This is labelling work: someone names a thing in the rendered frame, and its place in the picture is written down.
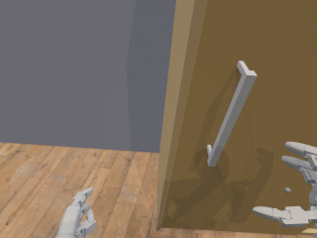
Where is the robot left hand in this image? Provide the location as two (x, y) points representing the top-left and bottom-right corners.
(56, 186), (97, 238)

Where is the handle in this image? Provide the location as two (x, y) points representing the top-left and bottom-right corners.
(206, 60), (257, 167)

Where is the robot right hand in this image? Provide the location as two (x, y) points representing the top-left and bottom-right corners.
(252, 141), (317, 229)

